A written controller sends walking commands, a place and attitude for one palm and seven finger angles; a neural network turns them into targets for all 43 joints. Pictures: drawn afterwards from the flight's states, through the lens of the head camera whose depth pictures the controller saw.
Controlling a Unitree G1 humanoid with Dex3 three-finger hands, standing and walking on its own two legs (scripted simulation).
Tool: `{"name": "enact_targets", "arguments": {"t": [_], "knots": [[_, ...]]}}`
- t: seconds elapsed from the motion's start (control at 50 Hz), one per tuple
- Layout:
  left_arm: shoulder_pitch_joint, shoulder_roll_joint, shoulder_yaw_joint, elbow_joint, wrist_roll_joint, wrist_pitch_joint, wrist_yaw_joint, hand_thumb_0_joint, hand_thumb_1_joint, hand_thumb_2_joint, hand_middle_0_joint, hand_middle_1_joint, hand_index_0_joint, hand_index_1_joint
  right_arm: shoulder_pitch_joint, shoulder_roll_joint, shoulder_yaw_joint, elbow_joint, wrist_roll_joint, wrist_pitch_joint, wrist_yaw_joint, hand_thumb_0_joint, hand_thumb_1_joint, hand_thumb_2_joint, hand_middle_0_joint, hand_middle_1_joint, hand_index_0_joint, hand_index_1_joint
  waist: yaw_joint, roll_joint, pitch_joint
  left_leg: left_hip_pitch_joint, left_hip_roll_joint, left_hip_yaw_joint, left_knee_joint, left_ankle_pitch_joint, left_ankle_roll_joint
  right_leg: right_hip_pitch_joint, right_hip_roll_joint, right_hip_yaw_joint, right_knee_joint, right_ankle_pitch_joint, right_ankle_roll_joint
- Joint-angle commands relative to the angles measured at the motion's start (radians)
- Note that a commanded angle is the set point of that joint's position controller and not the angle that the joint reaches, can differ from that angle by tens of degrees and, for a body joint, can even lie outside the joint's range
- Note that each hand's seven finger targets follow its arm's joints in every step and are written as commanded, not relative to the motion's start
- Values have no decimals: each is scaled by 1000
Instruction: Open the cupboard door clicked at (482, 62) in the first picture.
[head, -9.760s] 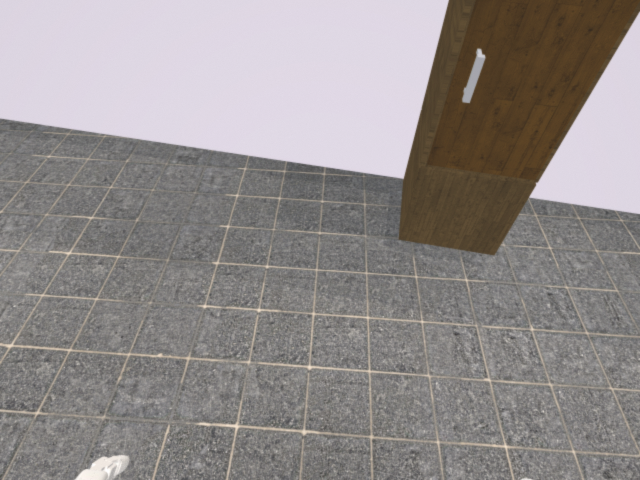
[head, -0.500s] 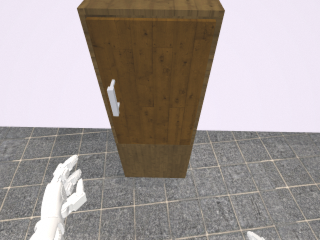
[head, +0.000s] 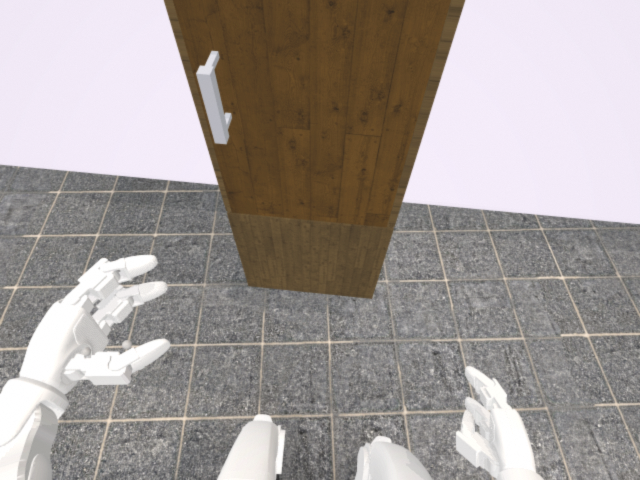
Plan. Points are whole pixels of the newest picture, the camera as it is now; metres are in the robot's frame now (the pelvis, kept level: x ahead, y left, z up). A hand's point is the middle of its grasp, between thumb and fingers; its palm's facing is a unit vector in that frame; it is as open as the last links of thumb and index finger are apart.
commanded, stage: raise the hand with hooked fingers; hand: left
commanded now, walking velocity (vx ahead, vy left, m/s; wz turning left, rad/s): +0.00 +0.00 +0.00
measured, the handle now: (217, 99) +0.63 +0.21 +0.08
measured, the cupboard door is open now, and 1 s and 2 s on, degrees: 0 0 0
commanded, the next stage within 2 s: move the hooked fingers beside the handle in 1.38 s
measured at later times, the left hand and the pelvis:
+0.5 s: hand (57, 296) +0.28 +0.31 +0.08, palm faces -0.02 -1.00 -0.05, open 13.2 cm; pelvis +0.02 +0.06 +0.03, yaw -2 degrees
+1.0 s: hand (36, 261) +0.32 +0.34 +0.09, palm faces -0.04 -1.00 -0.04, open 14.0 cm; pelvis +0.02 +0.07 +0.04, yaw -2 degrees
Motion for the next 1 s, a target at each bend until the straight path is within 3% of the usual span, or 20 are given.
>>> {"name": "enact_targets", "arguments": {"t": [0.0, 0.02, 0.06, 0.12, 0.2, 0.22, 0.26, 0.32, 0.36, 0.42, 0.44, 0.52, 0.58, 0.64, 0.7, 0.74, 0.8, 0.86, 0.92, 0.98], "knots": [[62, 237, 281, -172, -83, 16, 79, 0, 37, 530, -262, -855, -262, -855, 7, -158, -91, -185, 6, -40, -3, 0, -900, -900, 200, 300, 200, 300, 47, -72, -351, 75, -52, 24, -146, 269, 55, 413, -103, 345, -331, 367, 148], [99, 228, 303, -158, -89, -8, 104, 0, 13, 520, -263, -870, -263, -870, 4, -149, -94, -184, 1, -40, 2, 0, -900, -900, 200, 300, 200, 300, 62, -85, -352, 77, -49, 20, -151, 292, 50, 429, -95, 333, -310, 430, 144], [106, 176, 272, -194, -78, -83, 139, 0, -33, 500, -267, -900, -267, -900, 24, -143, -104, -163, -4, -48, 14, 0, -900, -900, 200, 300, 200, 300, 48, -50, -333, 110, -50, 35, -183, 301, 48, 376, -79, 286, -289, 446, 131], [38, 94, 160, -155, -43, -161, 131, 0, -103, 470, -272, -945, -272, -945, 40, -163, -113, -140, -5, -61, 25, 0, -900, -900, 200, 300, 200, 300, -10, -70, -249, 108, -55, 36, -176, 270, 55, 254, -57, 251, -275, 355, 121], [-19, 97, 89, -80, -24, -178, 67, 0, -197, 430, -278, -1005, -278, -1005, 82, -210, -124, -131, 10, -74, 12, 0, -900, -900, 200, 300, 200, 300, -49, -58, -200, 155, -55, 32, -208, 177, 71, 113, -32, 194, -294, 112, 89], [-67, 108, 81, -105, -35, -175, 46, 0, -220, 420, -280, -1020, -280, -1020, 83, -219, -122, -141, 11, -78, 7, 0, -900, -900, 200, 300, 200, 300, -46, -33, -208, 175, -57, 29, -212, 173, 74, 100, -24, 190, -289, 97, 79], [-103, 189, 136, -164, -31, -172, 41, 0, -267, 400, -283, -1050, -283, -1050, 90, -225, -121, -145, 12, -81, -2, 0, -900, -900, 200, 300, 200, 300, -22, 44, -284, 257, -53, 20, -256, 194, 73, 133, -19, 162, -275, 131, 66], [-125, 268, 206, -288, -27, -180, 91, 0, -337, 370, -288, -1095, -288, -1095, 92, -224, -115, -155, 3, -88, -5, 0, -900, -900, 200, 300, 200, 300, 9, 125, -364, 380, -45, -7, -296, 299, 59, 143, -5, 110, -231, 223, 48], [-50, 225, 200, -303, -25, -177, 132, 0, -383, 350, -292, -1125, -292, -1125, 89, -208, -109, -159, 1, -83, 4, 0, -900, -900, 200, 300, 200, 300, 22, 168, -350, 444, -35, -21, -328, 363, 39, 132, -5, 87, -230, 243, 47], [-33, 183, 181, -211, -20, -130, 166, 0, -453, 320, -297, -1170, -297, -1170, 87, -209, -103, -164, 0, -57, 14, 0, -900, -900, 200, 300, 200, 300, 5, 125, -253, 402, -32, -37, -350, 328, 30, 121, 4, 67, -242, 227, 49], [-53, 162, 156, -187, -14, -109, 163, 0, -477, 310, -298, -1185, -298, -1185, 83, -214, -101, -170, 1, -47, 17, 0, -900, -900, 200, 300, 200, 300, -10, 125, -222, 392, -32, -35, -355, 294, 29, 102, 3, 65, -250, 216, 54], [-109, 140, 102, -76, 7, -11, 117, 0, -500, 300, -300, -1200, -300, -1200, 97, -231, -97, -199, 8, -16, 14, 0, -900, -900, 200, 300, 200, 300, -27, 91, -173, 366, -33, -45, -377, 255, 23, 94, 7, 60, -269, 212, 53], [-213, 171, 97, -137, 21, -2, 96, 0, -500, 300, -300, -1200, -300, -1200, 101, -237, -98, -210, 8, -13, 10, 0, -900, -900, 200, 300, 200, 300, -34, 103, -241, 444, -23, -67, -381, 305, 14, 93, 5, 61, -273, 219, 55], [-293, 236, 146, -212, 17, -42, 102, 0, -500, 300, -300, -1200, -300, -1200, 107, -233, -93, -204, -3, -19, 8, 0, -900, -900, 200, 300, 200, 300, -22, 155, -311, 538, -18, -85, -377, 407, -10, 86, 9, 65, -267, 237, 47], [-291, 244, 172, -166, 12, -73, 110, 0, -500, 300, -300, -1200, -300, -1200, 103, -227, -89, -191, -7, -15, 6, 0, -900, -900, 200, 300, 200, 300, -19, 119, -284, 529, -16, -92, -386, 389, -15, 86, 10, 64, -271, 227, 48], [-318, 271, 192, -130, 15, -76, 104, 0, -500, 300, -300, -1200, -300, -1200, 102, -228, -82, -181, -5, -9, 4, 0, -900, -900, 200, 300, 200, 300, -17, 147, -275, 519, -20, -87, -390, 379, -15, 92, 9, 67, -275, 222, 44], [-316, 265, 186, -55, 12, -45, 81, 0, -500, 300, -300, -1200, -300, -1200, 97, -230, -84, -178, 1, 1, -1, 0, -900, -900, 200, 300, 200, 300, -19, 141, -271, 502, -25, -75, -400, 341, -4, 113, 3, 69, -294, 223, 47], [-336, 283, 186, -39, 8, -13, 52, 0, -500, 300, -300, -1200, -300, -1200, 106, -235, -86, -178, 5, 6, 0, 0, -900, -900, 200, 300, 200, 300, -16, 144, -312, 534, -23, -71, -399, 410, -4, 140, 5, 68, -307, 250, 47], [-294, 250, 160, -34, -3, -3, 33, 0, -500, 300, -300, -1200, -300, -1200, 113, -235, -89, -188, 3, 2, 6, 0, -900, -900, 200, 300, 200, 300, -13, 124, -312, 532, -26, -60, -382, 480, 3, 154, 10, 69, -313, 286, 46], [-292, 265, 185, -32, -15, -21, 42, 0, -500, 300, -300, -1200, -300, -1200, 117, -236, -93, -187, 0, 7, 13, 0, -900, -900, 200, 300, 200, 300, -16, 74, -289, 493, -32, -46, -380, 438, 14, 160, 12, 68, -317, 290, 50]]}}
